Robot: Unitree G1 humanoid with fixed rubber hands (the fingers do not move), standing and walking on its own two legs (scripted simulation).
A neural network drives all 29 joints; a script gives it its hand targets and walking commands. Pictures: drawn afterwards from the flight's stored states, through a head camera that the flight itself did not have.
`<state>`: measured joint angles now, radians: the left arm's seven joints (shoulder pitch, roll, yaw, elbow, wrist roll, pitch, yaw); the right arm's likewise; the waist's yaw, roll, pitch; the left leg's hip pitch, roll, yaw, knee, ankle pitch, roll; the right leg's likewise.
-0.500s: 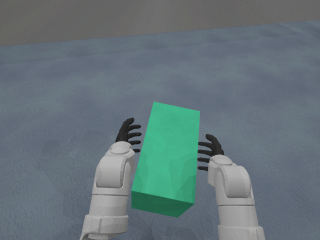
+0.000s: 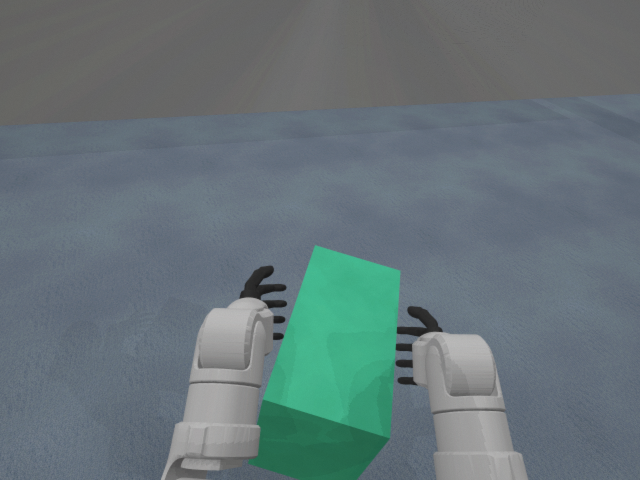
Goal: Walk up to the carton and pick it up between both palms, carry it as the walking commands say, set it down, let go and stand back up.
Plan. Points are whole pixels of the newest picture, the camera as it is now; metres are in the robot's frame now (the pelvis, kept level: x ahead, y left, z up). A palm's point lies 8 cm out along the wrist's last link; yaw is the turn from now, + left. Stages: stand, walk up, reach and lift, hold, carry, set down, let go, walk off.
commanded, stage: carry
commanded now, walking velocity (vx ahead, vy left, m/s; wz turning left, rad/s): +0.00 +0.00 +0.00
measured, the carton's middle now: (329, 361) +0.34 +0.01 -0.02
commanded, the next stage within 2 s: none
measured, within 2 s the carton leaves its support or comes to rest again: neither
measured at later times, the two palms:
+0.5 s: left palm (257, 317) +0.32 +0.11 +0.08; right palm (426, 359) +0.29 -0.11 +0.05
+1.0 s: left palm (255, 320) +0.32 +0.11 +0.08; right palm (426, 356) +0.30 -0.11 +0.06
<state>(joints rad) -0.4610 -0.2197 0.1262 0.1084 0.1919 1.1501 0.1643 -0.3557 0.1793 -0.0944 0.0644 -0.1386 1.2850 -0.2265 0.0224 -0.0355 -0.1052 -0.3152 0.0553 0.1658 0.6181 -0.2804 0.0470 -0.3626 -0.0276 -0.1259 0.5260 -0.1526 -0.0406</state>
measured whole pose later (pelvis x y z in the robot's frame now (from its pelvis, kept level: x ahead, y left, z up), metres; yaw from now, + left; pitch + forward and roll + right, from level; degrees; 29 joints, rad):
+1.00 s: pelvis +0.00 +0.00 +0.00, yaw +0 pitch +0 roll -1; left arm -0.43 -0.21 0.14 0.24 0.19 0.82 0.15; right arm -0.36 0.18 -0.12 0.20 -0.17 0.96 -0.20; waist 0.02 -0.01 -0.04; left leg -0.32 0.04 0.17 0.58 -0.26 0.05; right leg -0.36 -0.04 -0.13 0.48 -0.12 -0.03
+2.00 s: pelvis +0.00 +0.00 +0.00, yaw +0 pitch +0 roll -1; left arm -0.42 -0.21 0.14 0.24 0.19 0.81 0.15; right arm -0.35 0.18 -0.12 0.22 -0.17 0.94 -0.20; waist 0.02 -0.01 -0.05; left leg -0.32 0.04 0.17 0.58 -0.26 0.05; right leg -0.36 -0.04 -0.13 0.48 -0.12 -0.03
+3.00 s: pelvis +0.00 -0.04 +0.00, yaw +10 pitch -3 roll +0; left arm -0.58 -0.23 0.32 0.64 0.20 0.53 0.07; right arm -0.37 0.18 -0.23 0.49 -0.24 0.74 -0.16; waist 0.02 0.05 -0.08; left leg -0.31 -0.02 -0.01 0.61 -0.25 0.04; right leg -0.32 0.02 -0.09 0.55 -0.19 -0.03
